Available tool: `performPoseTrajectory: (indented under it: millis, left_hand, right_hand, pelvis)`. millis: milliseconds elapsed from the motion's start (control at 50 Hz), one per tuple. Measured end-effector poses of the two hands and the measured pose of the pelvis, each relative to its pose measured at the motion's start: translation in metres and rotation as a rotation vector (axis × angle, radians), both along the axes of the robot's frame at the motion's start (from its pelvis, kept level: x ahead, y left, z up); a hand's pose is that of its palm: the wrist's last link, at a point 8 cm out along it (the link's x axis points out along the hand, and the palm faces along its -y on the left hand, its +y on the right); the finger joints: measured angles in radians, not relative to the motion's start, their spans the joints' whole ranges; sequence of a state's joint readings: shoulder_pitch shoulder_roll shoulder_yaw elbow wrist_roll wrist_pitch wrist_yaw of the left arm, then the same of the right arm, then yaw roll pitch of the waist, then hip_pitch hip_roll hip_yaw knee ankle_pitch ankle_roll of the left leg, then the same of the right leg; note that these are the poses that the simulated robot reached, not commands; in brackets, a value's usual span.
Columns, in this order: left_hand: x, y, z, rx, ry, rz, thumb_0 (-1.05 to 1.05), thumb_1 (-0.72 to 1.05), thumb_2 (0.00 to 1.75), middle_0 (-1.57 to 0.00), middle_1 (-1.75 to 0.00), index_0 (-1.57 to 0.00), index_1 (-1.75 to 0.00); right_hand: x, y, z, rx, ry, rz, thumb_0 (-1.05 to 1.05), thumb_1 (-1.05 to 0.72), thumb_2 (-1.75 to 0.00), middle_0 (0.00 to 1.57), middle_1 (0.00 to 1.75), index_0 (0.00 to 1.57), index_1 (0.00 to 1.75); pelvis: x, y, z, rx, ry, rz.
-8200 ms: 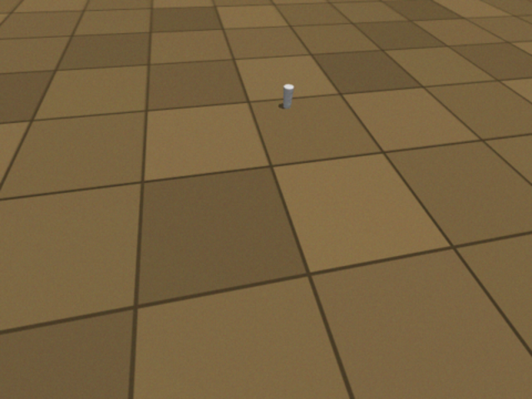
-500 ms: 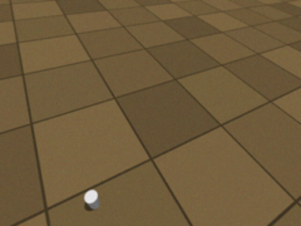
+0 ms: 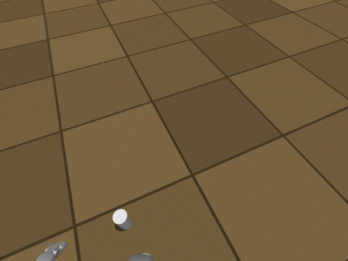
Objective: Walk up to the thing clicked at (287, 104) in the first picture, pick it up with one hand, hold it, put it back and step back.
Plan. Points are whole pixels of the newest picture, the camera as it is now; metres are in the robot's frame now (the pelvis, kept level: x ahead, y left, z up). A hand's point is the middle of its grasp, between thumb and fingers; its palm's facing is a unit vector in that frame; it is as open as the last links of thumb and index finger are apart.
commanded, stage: walk up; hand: left
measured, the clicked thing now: (123, 220) +0.39 +0.29 -0.68
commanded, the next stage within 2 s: none
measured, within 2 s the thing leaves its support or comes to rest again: neither
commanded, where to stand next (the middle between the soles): +0.07 +0.02 m, yaw -1 degrees
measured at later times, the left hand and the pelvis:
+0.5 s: hand out of the picture +0.03 +0.30 -0.15, palm faces -0.02 -0.92 -0.39, open 7.4 cm; pelvis -0.02 +0.03 +0.00, yaw -1 degrees
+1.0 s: hand out of the picture +0.11 +0.28 -0.15, palm faces -0.06 -0.93 -0.36, open 7.4 cm; pelvis +0.02 +0.02 -0.01, yaw -2 degrees
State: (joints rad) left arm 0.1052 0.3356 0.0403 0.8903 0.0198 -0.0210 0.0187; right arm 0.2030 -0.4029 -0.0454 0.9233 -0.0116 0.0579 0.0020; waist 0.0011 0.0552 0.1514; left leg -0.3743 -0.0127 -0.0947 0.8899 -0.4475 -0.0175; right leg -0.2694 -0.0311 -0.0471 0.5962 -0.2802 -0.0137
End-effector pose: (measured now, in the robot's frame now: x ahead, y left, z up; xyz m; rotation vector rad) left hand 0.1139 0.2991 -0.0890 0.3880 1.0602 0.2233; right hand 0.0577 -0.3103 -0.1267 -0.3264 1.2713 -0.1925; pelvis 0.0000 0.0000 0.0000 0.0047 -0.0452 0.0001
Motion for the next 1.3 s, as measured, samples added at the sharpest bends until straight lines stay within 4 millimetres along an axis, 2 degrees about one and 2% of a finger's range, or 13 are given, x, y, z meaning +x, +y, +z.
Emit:
performPoseTrajectory:
  millis: [100,140,260,380,540,660,740,840,1000,1100,1160,1220,1300]
  left_hand:
    - [-0.007,0.031,-0.026,-0.014,0.012,0.023,0.0,0.9,0.89,-0.21,-0.3,-0.21,-0.3]
    - [-0.015,0.041,-0.033,-0.022,0.029,0.045,0.0,0.9,0.89,-0.21,-0.3,-0.2,-0.3]
    - [-0.048,0.055,-0.035,-0.039,0.108,0.079,0.0,0.9,0.89,-0.21,-0.3,-0.2,-0.3]
    - [-0.078,0.057,-0.032,-0.029,0.174,0.061,0.0,0.9,0.89,-0.2,-0.3,-0.2,-0.3]
    - [-0.091,0.044,-0.018,-0.023,0.154,0.044,0.0,0.9,0.89,-0.21,-0.3,-0.2,-0.3]
    - [-0.069,0.039,-0.018,-0.044,0.122,0.039,0.0,0.9,0.89,-0.21,-0.3,-0.2,-0.3]
    - [-0.051,0.029,-0.016,-0.053,0.091,0.018,0.0,0.9,0.89,-0.2,-0.3,-0.2,-0.3]
    - [-0.033,0.017,-0.015,-0.065,0.073,-0.007,0.0,0.9,0.89,-0.21,-0.3,-0.2,-0.3]
    - [-0.013,0.026,-0.024,-0.056,0.088,-0.021,0.0,0.9,0.89,-0.21,-0.3,-0.2,-0.3]
    - [0.015,0.018,-0.015,-0.03,0.089,-0.049,0.0,0.9,0.89,-0.2,-0.3,-0.2,-0.3]
    - [0.035,0.009,-0.012,-0.015,0.051,-0.052,0.0,0.9,0.89,-0.2,-0.3,-0.2,-0.3]
    - [0.046,0.0,-0.016,0.023,0.028,-0.038,0.0,0.9,0.89,-0.2,-0.3,-0.2,-0.3]
    - [0.041,-0.009,-0.011,0.046,0.037,-0.044,0.0,0.9,0.89,-0.21,-0.3,-0.2,-0.3]
  right_hand:
    - [0.009,0.011,0.007,-0.063,-0.025,0.037,0.01,-0.91,-0.9,0.2,0.3,0.2,0.3]
    - [0.01,0.019,0.014,-0.077,-0.032,0.052,0.01,-0.91,-0.9,0.2,0.3,0.2,0.3]
    - [0.017,0.038,0.033,-0.081,-0.088,0.065,0.01,-0.91,-0.9,0.2,0.3,0.2,0.3]
    - [0.026,0.045,0.031,-0.05,-0.171,0.067,0.01,-0.9,-0.9,0.2,0.3,0.2,0.3]
    - [0.02,0.043,0.019,0.009,-0.18,0.035,0.01,-0.91,-0.9,0.2,0.3,0.2,0.3]
    - [0.009,0.041,0.019,0.01,-0.169,0.027,0.01,-0.91,-0.9,0.2,0.3,0.2,0.3]
    - [0.002,0.03,0.021,0.001,-0.138,0.007,0.01,-0.9,-0.9,0.2,0.3,0.2,0.3]
    - [0.004,0.016,0.024,-0.024,-0.13,-0.008,0.01,-0.91,-0.9,0.2,0.3,0.2,0.3]
    - [0.011,0.004,0.023,-0.057,-0.156,-0.013,0.01,-0.91,-0.9,0.2,0.3,0.2,0.3]
    - [-0.008,-0.005,0.025,-0.057,-0.088,-0.03,0.01,-0.91,-0.9,0.2,0.3,0.2,0.3]
    - [-0.018,-0.017,0.018,-0.058,0.0,-0.052,0.01,-0.9,-0.9,0.2,0.3,0.2,0.3]
    - [-0.012,-0.031,-0.001,-0.049,0.051,-0.088,0.01,-0.9,-0.9,0.2,0.3,0.2,0.3]
    - [0.009,-0.035,-0.01,-0.04,0.032,-0.07,0.01,-0.91,-0.9,0.2,0.3,0.2,0.3]
  pelvis:
    - [-0.009,0.02,-0.013,0.006,0.009,0.034]
    - [-0.014,0.027,-0.013,0.018,0.001,0.024]
    - [-0.019,0.037,-0.002,-0.02,0.016,0.024]
    - [-0.019,0.038,-0.003,-0.006,0.014,-0.015]
    - [-0.016,0.032,0.0,-0.013,-0.01,-0.024]
    - [-0.011,0.03,0.002,0.01,-0.008,-0.028]
    - [-0.006,0.021,0.004,-0.001,-0.007,-0.03]
    - [-0.002,0.016,0.005,-0.001,-0.002,-0.029]
    - [0.02,0.019,-0.006,0.035,0.004,-0.042]
    - [0.031,0.006,0.0,0.011,-0.006,-0.031]
    - [0.036,-0.007,-0.002,0.01,-0.013,-0.028]
    - [0.036,-0.019,-0.013,0.005,-0.019,-0.027]
    - [0.024,-0.019,-0.013,0.007,-0.013,-0.012]
